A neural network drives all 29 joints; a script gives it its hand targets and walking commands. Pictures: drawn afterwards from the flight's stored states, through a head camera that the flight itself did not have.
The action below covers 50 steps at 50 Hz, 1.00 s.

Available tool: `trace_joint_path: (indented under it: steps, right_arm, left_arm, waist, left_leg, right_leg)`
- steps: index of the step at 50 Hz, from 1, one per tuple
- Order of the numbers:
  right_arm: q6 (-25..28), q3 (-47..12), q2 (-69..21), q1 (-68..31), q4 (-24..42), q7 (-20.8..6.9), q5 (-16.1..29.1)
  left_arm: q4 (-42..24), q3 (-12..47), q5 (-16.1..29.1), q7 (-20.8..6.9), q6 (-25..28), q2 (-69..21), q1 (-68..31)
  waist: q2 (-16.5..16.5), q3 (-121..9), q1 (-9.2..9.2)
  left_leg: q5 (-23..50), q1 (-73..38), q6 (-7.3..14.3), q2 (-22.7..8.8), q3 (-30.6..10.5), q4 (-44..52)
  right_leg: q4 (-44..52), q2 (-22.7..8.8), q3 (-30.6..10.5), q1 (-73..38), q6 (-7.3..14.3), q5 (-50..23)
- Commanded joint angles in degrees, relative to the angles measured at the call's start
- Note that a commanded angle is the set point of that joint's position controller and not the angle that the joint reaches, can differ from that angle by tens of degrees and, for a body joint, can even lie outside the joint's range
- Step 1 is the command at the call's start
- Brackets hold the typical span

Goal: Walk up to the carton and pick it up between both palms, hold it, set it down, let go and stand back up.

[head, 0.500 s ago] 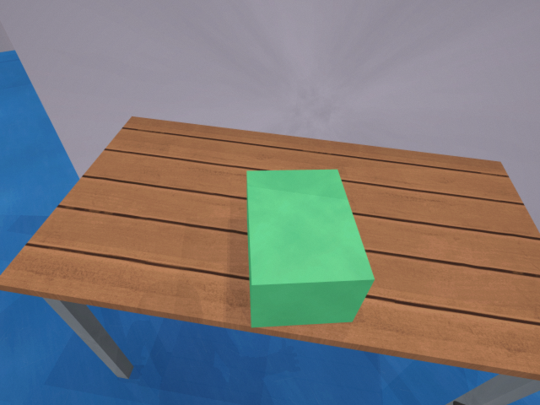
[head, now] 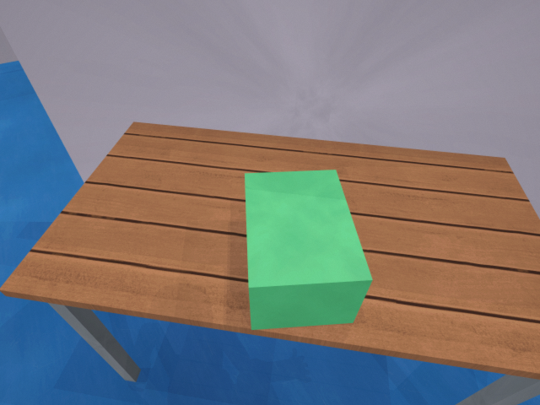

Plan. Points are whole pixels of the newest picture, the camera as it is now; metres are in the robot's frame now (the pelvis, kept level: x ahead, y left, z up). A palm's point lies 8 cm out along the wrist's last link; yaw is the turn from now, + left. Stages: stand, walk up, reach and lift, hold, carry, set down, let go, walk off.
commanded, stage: stand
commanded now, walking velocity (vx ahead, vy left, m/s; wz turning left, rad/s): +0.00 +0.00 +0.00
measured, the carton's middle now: (296, 244) +0.43 -0.02 -0.03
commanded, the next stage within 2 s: none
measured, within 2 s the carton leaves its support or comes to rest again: neither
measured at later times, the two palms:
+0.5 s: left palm out of the picture +0.06 +0.28 -0.11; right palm out of the picture +0.08 -0.30 -0.10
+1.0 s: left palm out of the picture +0.04 +0.27 -0.11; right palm out of the picture +0.06 -0.31 -0.10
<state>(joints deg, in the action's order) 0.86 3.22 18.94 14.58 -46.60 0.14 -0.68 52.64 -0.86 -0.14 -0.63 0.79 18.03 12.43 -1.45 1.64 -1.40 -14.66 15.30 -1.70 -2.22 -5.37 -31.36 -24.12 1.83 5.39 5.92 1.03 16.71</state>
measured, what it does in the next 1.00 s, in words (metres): stands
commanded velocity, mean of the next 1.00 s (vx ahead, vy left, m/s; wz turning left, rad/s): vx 0.00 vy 0.00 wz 0.00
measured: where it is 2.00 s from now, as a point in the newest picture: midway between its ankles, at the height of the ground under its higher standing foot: outside the picture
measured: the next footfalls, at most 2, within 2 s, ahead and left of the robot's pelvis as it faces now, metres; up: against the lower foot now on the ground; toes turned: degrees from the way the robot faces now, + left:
none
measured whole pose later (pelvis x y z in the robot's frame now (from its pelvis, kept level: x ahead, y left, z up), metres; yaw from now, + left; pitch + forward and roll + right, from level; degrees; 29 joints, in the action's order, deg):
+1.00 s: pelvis -0.02 -0.01 +0.00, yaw +0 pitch -3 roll -1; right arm 0.4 3.2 19.3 14.6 -50.6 0.1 -0.7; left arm 56.1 -0.9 -0.1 -0.5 1.3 18.0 12.4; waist -1.7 1.0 -1.4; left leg -11.1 12.8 -2.8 -2.2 -5.4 -26.9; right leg -24.1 1.7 5.4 5.6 2.1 15.6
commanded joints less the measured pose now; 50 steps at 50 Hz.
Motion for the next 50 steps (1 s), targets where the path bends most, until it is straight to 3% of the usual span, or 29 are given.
trace_joint_path:
  steps: [1, 2, 4, 6, 9, 10, 12, 13, 14, 15, 16, 19, 21, 22, 24, 26, 27, 28, 29, 32, 38, 40, 41, 43, 45, 46, 47, 48, 50]
  right_arm:
    - [0.8, -0.4, 10.3, -5.5, 2.5, 0.4, -1.1]
    - [0.8, 0.4, 12.1, -6.9, 2.9, 0.2, -1.1]
    - [0.7, 0.0, 11.4, -4.5, 1.9, 1.0, -0.7]
    - [0.7, 0.6, 12.2, -4.9, 1.7, 0.5, -0.9]
    - [0.4, 0.4, 11.9, -3.4, 1.3, 0.5, -1.0]
    - [0.5, 0.3, 14.4, -2.8, 1.1, 0.7, -1.3]
    - [0.3, -0.7, 10.8, -3.0, 0.5, 0.2, -1.1]
    - [0.3, -0.1, 11.9, -6.4, 1.1, 0.3, -1.0]
    - [0.3, 0.2, 11.0, -5.8, 1.1, 0.0, -0.6]
    - [0.6, -0.6, 10.3, -5.1, 0.7, 0.1, -0.8]
    - [0.5, -0.3, 11.8, -3.4, -0.7, 0.4, -0.9]
    - [0.5, -0.1, 12.2, -3.3, -1.1, 0.7, -0.7]
    - [1.0, -0.2, 12.6, -5.0, -0.9, -0.1, -1.0]
    - [0.7, -0.8, 10.8, -4.4, 0.1, 0.1, -0.8]
    - [0.4, 0.1, 11.5, -6.8, 0.3, 0.2, -0.8]
    - [-0.2, -1.2, 10.4, -4.7, 0.0, 0.9, -0.4]
    - [-0.1, -1.0, 11.3, -6.1, -0.2, 0.3, -0.3]
    - [-0.2, -0.2, 13.2, -6.8, -0.2, 0.7, -0.8]
    - [-0.1, -0.7, 11.0, -2.8, -1.5, 0.6, -0.9]
    - [0.7, -0.8, 12.4, -2.1, -1.8, 0.4, -0.8]
    - [0.8, -0.8, 10.7, -5.3, -1.5, 0.6, -1.1]
    - [0.9, -0.7, 10.6, -5.3, -1.0, 0.1, -0.7]
    - [0.8, 0.2, 13.3, -5.1, -2.5, 0.2, -1.3]
    - [0.8, -1.4, 11.2, -3.5, -1.4, 0.4, -1.3]
    - [0.8, -0.4, 12.1, -4.7, -1.9, 0.6, -0.8]
    - [0.4, -0.2, 11.6, -5.9, -1.9, 0.3, -0.4]
    - [0.7, 0.0, 13.6, -6.2, -1.4, 0.0, -1.1]
    - [0.2, -0.6, 11.4, -1.7, -2.4, 0.2, -0.6]
    - [0.3, -0.6, 11.8, -5.3, -2.2, 0.4, -1.4]
  left_arm:
    - [-0.6, -2.6, -1.5, 1.2, 2.8, 13.1, -4.2]
    - [-0.1, -2.6, -1.0, 1.1, 2.6, 11.8, -5.4]
    - [-1.0, -3.1, -1.1, 0.9, 2.4, 13.2, -6.5]
    - [0.2, -2.6, -1.3, 0.8, 2.7, 13.5, -4.8]
    - [0.7, -3.1, -1.1, 1.2, 3.0, 14.6, -5.8]
    - [0.6, -2.7, -0.5, 0.7, 2.9, 12.6, -3.5]
    - [1.8, -2.6, -1.2, 0.9, 3.2, 14.1, -2.6]
    - [1.6, -3.0, -0.7, 1.2, 2.4, 14.6, -3.3]
    - [1.8, -3.0, -1.1, 0.9, 2.7, 15.1, -2.3]
    - [1.7, -3.0, -1.8, 0.9, 2.8, 14.5, -4.0]
    - [1.8, -2.8, -0.5, 1.0, 3.0, 13.8, -2.5]
    - [1.9, -3.2, -0.7, 1.4, 2.5, 15.0, -4.5]
    - [1.2, -2.6, -0.6, 0.9, 2.8, 12.3, -3.6]
    - [2.4, -2.5, -0.3, 1.1, 2.6, 13.6, -2.8]
    - [2.2, -3.0, -0.9, 0.9, 2.5, 13.9, -3.3]
    - [2.5, -2.9, -0.8, 0.7, 3.0, 14.8, -4.6]
    - [3.0, -3.0, -0.7, 1.0, 2.9, 15.5, -4.0]
    - [3.5, -2.6, -1.2, 1.2, 2.6, 14.3, -3.8]
    - [3.3, -1.9, -0.6, 1.1, 2.3, 13.3, -1.3]
    - [2.7, -2.1, 0.7, 1.0, 2.9, 13.2, -2.3]
    - [4.3, -2.9, -0.6, 1.3, 2.9, 14.5, -2.7]
    - [3.4, -2.6, -0.1, 1.3, 2.1, 14.9, -3.2]
    - [4.1, -2.3, -0.4, 1.0, 2.2, 12.3, -1.4]
    - [3.1, -2.9, -0.3, 1.1, 1.8, 13.2, -3.9]
    - [3.5, -2.2, -0.3, 1.1, 2.0, 14.0, -4.3]
    - [3.2, -2.4, -0.6, 1.4, 2.1, 15.8, -7.3]
    - [2.8, -2.1, -0.6, 0.9, 2.5, 12.6, -3.5]
    - [4.2, -2.5, -0.7, 0.9, 2.7, 14.3, -4.1]
    - [4.6, -2.6, -0.3, 0.9, 2.5, 15.2, -2.6]
  waist:
    - [0.7, -4.0, 0.87]
    - [-2.8, -5.3, 1.27]
    - [1.1, -5.2, 2.22]
    - [-1.9, -4.7, 1.81]
    - [2.3, -3.7, 1.68]
    - [-2.4, -4.8, 1.41]
    - [-1.1, -2.7, 2.23]
    - [0.1, 0.2, -0.26]
    - [-2.7, -4.2, 0.20]
    - [1.0, -3.3, 0.94]
    - [-2.4, -5.9, 0.63]
    - [1.1, -3.6, 2.13]
    - [-5.4, -3.3, 1.13]
    - [-1.1, -4.9, 1.36]
    - [0.3, -6.3, 0.29]
    - [3.0, -1.9, 3.13]
    - [-0.6, -2.6, 0.96]
    - [-2.1, -1.7, 2.11]
    - [1.2, -4.1, 2.36]
    - [2.5, -5.2, 1.06]
    - [-2.6, -2.6, 0.78]
    - [2.6, -1.8, 0.31]
    - [0.3, -3.6, -0.91]
    - [1.9, -4.3, 0.87]
    - [-2.7, -2.6, 2.20]
    - [0.6, -1.2, 2.30]
    - [-2.8, -1.0, 0.34]
    - [0.9, -4.1, 3.08]
    - [-1.2, -1.2, 0.43]
  left_leg:
    - [15.3, -5.8, 5.1, -3.7, -2.3, 7.6]
    - [13.8, -7.0, 5.6, -3.9, -1.9, 5.5]
    - [15.1, -6.0, 5.4, -3.9, -2.1, 7.3]
    - [14.8, -6.0, 5.6, -3.6, -1.1, 5.3]
    - [14.7, -5.7, 5.7, -3.5, -2.4, 7.0]
    - [13.2, -6.6, 6.1, -4.1, -2.4, 7.1]
    - [9.3, -5.9, 5.2, -3.9, -2.7, 8.8]
    - [9.3, -1.2, 5.9, -3.6, -3.7, 8.1]
    - [11.8, -4.1, 5.7, -3.0, -2.2, 6.8]
    - [12.1, -4.0, 5.1, -3.4, -1.9, 8.8]
    - [15.3, -6.7, 5.4, -4.0, -2.1, 7.0]
    - [16.6, -7.3, 5.1, -4.3, -1.8, 7.8]
    - [19.2, -7.1, 5.6, -4.6, -2.9, 7.7]
    - [18.2, -7.5, 5.2, -5.1, -3.1, 8.3]
    - [18.3, -6.2, 5.5, -3.9, -1.4, 6.1]
    - [13.2, -5.4, 5.1, -4.5, -3.1, 10.0]
    - [14.1, -5.3, 5.3, -4.0, -1.6, 8.1]
    - [13.2, -5.2, 4.8, -3.5, -1.9, 9.3]
    - [13.1, -6.6, 4.9, -4.0, -2.2, 8.2]
    - [16.8, -8.4, 4.7, -4.0, -2.5, 7.4]
    - [16.3, -5.9, 4.6, -3.5, 0.1, 9.1]
    - [16.6, -5.7, 4.6, -3.6, -2.8, 9.8]
    - [17.1, -6.5, 5.3, -4.2, -1.8, 8.6]
    - [15.2, -6.8, 4.4, -4.1, -0.9, 7.8]
    - [12.3, -8.2, 4.3, -3.8, -0.9, 8.9]
    - [12.3, -5.8, 4.5, -3.7, -0.7, 9.2]
    - [12.7, -6.7, 4.4, -3.5, -1.6, 10.0]
    - [12.4, -8.0, 4.9, -4.4, -2.4, 10.1]
    - [12.4, -6.4, 4.2, -4.3, -1.5, 8.9]
  right_leg:
    - [6.4, -9.2, -9.2, 0.0, 0.1, -17.3]
    - [6.8, -9.0, -10.1, 0.6, 0.2, -17.1]
    - [6.6, -8.4, -9.0, -0.6, -0.5, -16.5]
    - [6.3, -9.3, -9.2, -0.1, -1.0, -19.3]
    - [6.4, -9.2, -9.1, -0.1, -0.5, -16.7]
    - [6.5, -8.7, -8.7, 0.9, 0.7, -10.1]
    - [7.8, -9.5, -10.4, 0.0, 1.1, -9.8]
    - [7.6, -9.1, -9.6, -0.1, 1.0, -11.6]
    - [7.3, -9.9, -10.1, -1.4, 0.6, -13.7]
    - [7.5, -8.4, -8.7, -1.5, 0.9, -13.3]
    - [6.0, -9.2, -10.4, -2.5, 1.6, -16.3]
    - [4.8, -8.4, -8.9, 0.7, 1.6, -19.1]
    - [5.2, -8.2, -8.3, 0.9, 1.0, -14.8]
    - [5.7, -8.9, -8.3, 0.1, 1.1, -15.5]
    - [6.9, -9.4, -8.5, -2.9, -0.7, -21.3]
    - [6.5, -8.5, -8.2, 0.6, 0.8, -14.8]
    - [7.7, -9.2, -10.3, -0.4, -1.3, -17.7]
    - [7.2, -9.4, -9.2, 1.0, -0.3, -17.4]
    - [7.3, -9.2, -8.3, -0.5, 0.7, -18.9]
    - [6.1, -8.7, -7.6, -0.5, 0.2, -19.0]
    - [6.3, -9.6, -8.6, -2.2, 1.2, -20.4]
    - [5.6, -8.1, -6.3, 0.7, 0.8, -16.6]
    - [6.5, -8.4, -7.2, -1.2, 1.7, -15.2]
    - [6.2, -8.4, -8.4, -0.8, 1.4, -16.7]
    - [7.7, -9.6, -10.1, 1.6, 1.8, -14.1]
    - [8.0, -9.9, -8.7, 1.4, 0.5, -13.9]
    - [8.3, -9.5, -9.0, 1.6, 1.6, -12.1]
    - [7.8, -9.3, -8.8, 0.6, 0.6, -12.5]
    - [8.5, -9.2, -9.4, 1.4, 0.8, -10.7]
